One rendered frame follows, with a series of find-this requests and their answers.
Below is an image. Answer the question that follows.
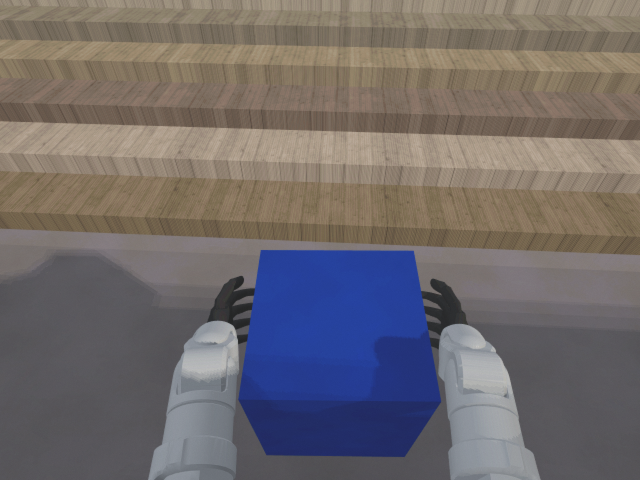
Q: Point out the robot left forearm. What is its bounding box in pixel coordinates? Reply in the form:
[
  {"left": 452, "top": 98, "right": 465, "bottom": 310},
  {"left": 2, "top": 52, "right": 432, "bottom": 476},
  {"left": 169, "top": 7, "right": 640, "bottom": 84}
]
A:
[{"left": 148, "top": 321, "right": 239, "bottom": 480}]

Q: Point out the left robot hand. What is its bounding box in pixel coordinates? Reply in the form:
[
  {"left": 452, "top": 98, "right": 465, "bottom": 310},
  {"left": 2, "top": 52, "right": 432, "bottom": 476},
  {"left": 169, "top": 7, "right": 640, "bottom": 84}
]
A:
[{"left": 207, "top": 276, "right": 255, "bottom": 344}]

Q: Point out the robot right forearm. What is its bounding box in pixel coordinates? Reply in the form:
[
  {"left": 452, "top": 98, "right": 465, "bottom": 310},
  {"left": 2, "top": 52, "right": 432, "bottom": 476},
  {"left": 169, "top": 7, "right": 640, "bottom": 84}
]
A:
[{"left": 438, "top": 324, "right": 541, "bottom": 480}]

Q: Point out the carton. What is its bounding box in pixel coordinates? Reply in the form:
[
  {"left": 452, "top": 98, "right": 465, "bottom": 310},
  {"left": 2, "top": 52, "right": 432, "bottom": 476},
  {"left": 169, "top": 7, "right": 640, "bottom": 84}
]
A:
[{"left": 238, "top": 250, "right": 441, "bottom": 457}]

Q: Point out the right robot hand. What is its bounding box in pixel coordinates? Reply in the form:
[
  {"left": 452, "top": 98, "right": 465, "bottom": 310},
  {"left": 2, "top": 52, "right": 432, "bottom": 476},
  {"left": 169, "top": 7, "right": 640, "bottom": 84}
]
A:
[{"left": 421, "top": 279, "right": 468, "bottom": 350}]

